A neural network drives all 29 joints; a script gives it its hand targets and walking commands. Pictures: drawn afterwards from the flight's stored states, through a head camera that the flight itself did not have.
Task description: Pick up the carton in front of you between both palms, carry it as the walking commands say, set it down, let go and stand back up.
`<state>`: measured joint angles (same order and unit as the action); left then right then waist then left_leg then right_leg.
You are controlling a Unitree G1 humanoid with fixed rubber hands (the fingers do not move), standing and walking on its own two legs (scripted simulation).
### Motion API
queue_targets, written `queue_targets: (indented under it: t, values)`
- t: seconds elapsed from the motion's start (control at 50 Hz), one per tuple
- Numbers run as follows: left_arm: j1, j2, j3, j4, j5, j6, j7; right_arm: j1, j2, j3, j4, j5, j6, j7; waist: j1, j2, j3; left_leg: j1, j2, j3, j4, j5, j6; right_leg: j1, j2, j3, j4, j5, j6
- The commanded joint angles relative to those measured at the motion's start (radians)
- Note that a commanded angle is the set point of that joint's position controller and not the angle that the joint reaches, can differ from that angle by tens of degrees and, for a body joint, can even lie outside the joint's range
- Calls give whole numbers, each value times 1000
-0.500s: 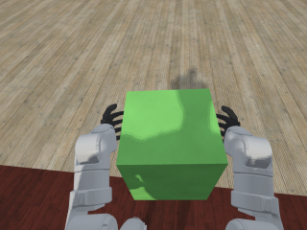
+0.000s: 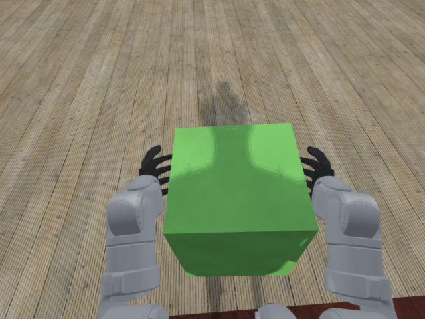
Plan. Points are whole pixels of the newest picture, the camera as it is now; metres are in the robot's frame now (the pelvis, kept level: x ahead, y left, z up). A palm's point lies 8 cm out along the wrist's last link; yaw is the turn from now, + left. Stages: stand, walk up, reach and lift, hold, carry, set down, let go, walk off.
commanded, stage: carry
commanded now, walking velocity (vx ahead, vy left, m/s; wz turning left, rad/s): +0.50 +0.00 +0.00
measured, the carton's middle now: (235, 206) +0.33 -0.02 +0.01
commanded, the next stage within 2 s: none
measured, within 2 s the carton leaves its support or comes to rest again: neither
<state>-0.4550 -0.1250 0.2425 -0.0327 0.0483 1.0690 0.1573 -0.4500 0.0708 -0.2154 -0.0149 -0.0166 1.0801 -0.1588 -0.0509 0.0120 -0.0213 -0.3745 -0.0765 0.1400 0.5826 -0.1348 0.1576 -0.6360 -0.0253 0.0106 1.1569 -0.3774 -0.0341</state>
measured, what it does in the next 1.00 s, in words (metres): goes down: right foot 0.04 m lower, then left foot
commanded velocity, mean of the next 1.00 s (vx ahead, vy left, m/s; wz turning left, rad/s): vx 0.50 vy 0.00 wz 0.00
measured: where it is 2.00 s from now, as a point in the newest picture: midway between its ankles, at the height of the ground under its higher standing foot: (215, 143)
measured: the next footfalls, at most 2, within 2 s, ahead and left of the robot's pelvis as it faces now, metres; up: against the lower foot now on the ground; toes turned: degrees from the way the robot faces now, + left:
right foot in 0.30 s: +0.38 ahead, -0.08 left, -0.04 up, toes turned -3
left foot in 0.80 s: +0.68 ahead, +0.10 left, -0.04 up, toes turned +7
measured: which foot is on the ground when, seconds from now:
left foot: down 0.00-0.32, up 0.34-0.78, down 0.80-1.00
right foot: up 0.00-0.28, down 0.30-0.82, up 0.84-1.00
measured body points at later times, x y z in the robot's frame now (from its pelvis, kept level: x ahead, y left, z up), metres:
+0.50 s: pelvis +0.31 -0.03 -0.04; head +0.34 -0.04 +0.41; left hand +0.65 +0.14 +0.05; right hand +0.67 -0.16 +0.05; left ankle +0.28 +0.10 -0.67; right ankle +0.34 -0.07 -0.77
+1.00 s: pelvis +0.62 +0.02 -0.03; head +0.65 +0.03 +0.42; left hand +0.96 +0.16 +0.05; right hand +0.94 -0.14 +0.05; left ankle +0.64 +0.09 -0.77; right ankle +0.59 -0.11 -0.70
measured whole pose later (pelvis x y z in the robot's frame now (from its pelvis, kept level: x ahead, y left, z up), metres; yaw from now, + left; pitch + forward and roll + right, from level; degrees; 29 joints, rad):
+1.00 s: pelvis +0.62 +0.02 -0.03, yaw -1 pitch +5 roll -1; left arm -0.40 -0.13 0.23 -0.09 0.05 1.08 0.14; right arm -0.38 0.11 -0.21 -0.09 -0.03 1.08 -0.15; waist -0.03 0.00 -0.03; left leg -0.32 0.00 0.15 0.40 -0.17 0.09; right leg -0.55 -0.04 -0.05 1.03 -0.36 0.00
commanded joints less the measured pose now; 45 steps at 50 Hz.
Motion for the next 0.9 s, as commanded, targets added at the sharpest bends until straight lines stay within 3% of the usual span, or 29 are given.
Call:
queue_targets:
  t: [0.0,0.08,0.16,0.2,0.22,0.24,0.26,0.28,0.3,0.32,0.34,0.36,0.38,0.42,0.5,0.56,0.66,0.7,0.72,0.74,0.76,0.78,0.8,0.82,0.86,0.88]
  values:
    - [-551,-845,-680,-73,-210,-42,-86,-695,916,724,-148,338,-55,143,-1,76,-431,447,300,-343,-137,620,43,-133,-20,-33,-150,172,14]
    - [-542,-814,-700,-107,-218,-45,-84,-632,878,710,-145,319,-57,139,-28,77,-401,510,225,-250,-111,705,-16,-132,18,-85,-359,356,5]
    - [-547,-757,-697,-124,-222,-26,-78,-605,812,696,-149,305,-45,128,-63,78,-340,554,171,-197,-57,666,-31,-72,74,-157,-608,510,-17]
    - [-513,-710,-667,-99,-205,-6,-72,-586,776,685,-125,297,-31,119,-40,92,-331,488,166,-173,15,691,-39,84,103,-179,-718,573,-42]
    - [-491,-681,-646,-81,-195,5,-68,-578,761,675,-110,292,-22,114,-13,103,-349,452,171,-163,94,706,-51,195,106,-181,-744,592,-53]
    - [-474,-659,-624,-65,-182,16,-64,-576,749,666,-94,291,-13,108,35,84,-384,386,160,-121,224,665,-75,356,87,-184,-801,638,-62]
    - [-465,-643,-602,-54,-170,26,-61,-584,735,653,-81,288,-3,104,89,40,-434,246,139,-89,393,494,-101,576,24,-134,-785,677,-68]
    - [-453,-616,-581,-41,-165,34,-58,-611,727,638,-78,284,10,99,110,-97,-491,-34,89,-75,611,-32,-129,841,-182,98,-625,1019,-124]
    - [-477,-601,-580,-29,-172,43,-53,-603,743,615,-61,276,19,93,101,-257,-578,-322,-4,-133,863,-532,-161,1052,-402,444,-576,983,-273]
    - [-515,-648,-606,-42,-214,45,-53,-617,746,599,-86,274,21,87,135,-186,-614,-434,24,-184,979,-483,-147,1062,-395,530,-631,635,-350]
    - [-545,-691,-613,-47,-238,39,-57,-661,754,597,-94,273,27,83,143,-133,-556,-481,57,-175,929,-423,-122,963,-342,530,-698,388,-321]
    - [-608,-751,-638,-78,-271,33,-67,-692,780,590,-104,261,27,81,139,-60,-486,-476,84,-179,867,-363,-115,839,-306,487,-745,308,-282]
    - [-676,-800,-667,-112,-308,26,-81,-699,812,586,-115,245,21,80,110,-22,-435,-436,110,-180,804,-311,-112,712,-287,408,-773,290,-245]
    - [-749,-860,-712,-114,-359,13,-105,-678,836,571,-99,207,11,80,78,-42,-417,-344,131,-169,702,-264,-115,579,-247,326,-794,240,-210]
    - [-714,-894,-735,-94,-380,-10,-133,-654,858,612,-114,187,-20,85,92,-103,-415,-422,137,-122,544,-155,-136,634,-200,213,-779,442,-211]
    - [-668,-870,-730,-89,-362,-15,-133,-649,844,638,-135,193,-25,87,111,-117,-389,-421,135,-86,362,-40,-145,677,-178,139,-771,604,-179]
    - [-574,-805,-702,-70,-312,-2,-123,-612,810,655,-143,209,-10,91,132,-150,-351,-337,80,-9,56,79,-125,794,-133,42,-730,830,-132]
    - [-543,-790,-693,-54,-293,5,-120,-585,798,646,-123,205,1,95,112,-158,-357,-193,35,45,-87,121,-111,793,-116,-17,-675,973,-100]
    - [-531,-786,-689,-45,-284,8,-118,-575,793,640,-114,204,5,98,78,-168,-384,-58,16,67,-147,146,-108,767,-113,-40,-600,1028,-76]
    - [-525,-782,-684,-36,-277,10,-117,-557,788,633,-104,202,7,101,27,-153,-442,160,24,70,-216,194,-101,688,-96,-82,-462,972,-41]
    - [-536,-776,-680,-36,-271,12,-116,-552,782,626,-97,202,8,105,5,-80,-521,447,159,-85,-151,232,-69,470,-86,-89,-285,691,1]
    - [-524,-789,-678,-35,-265,17,-114,-551,760,618,-91,201,8,106,20,145,-604,695,431,-464,-73,398,22,192,-2,-73,-91,85,24]
    - [-520,-794,-683,-35,-260,20,-111,-544,777,621,-66,211,6,107,3,236,-603,808,490,-658,-163,327,140,-43,100,-43,114,-164,37]
    - [-540,-812,-686,-55,-264,21,-112,-549,816,632,-85,220,0,111,0,213,-573,746,466,-673,-185,259,133,-108,51,2,173,-144,13]
    - [-586,-888,-705,-80,-282,14,-121,-629,901,676,-149,265,-7,132,12,62,-474,590,412,-500,-231,240,67,-98,-22,19,74,-50,17]
    - [-577,-909,-708,-99,-277,7,-123,-644,942,702,-167,291,-11,145,23,45,-458,529,398,-440,-264,216,41,-64,-48,12,9,-2,19]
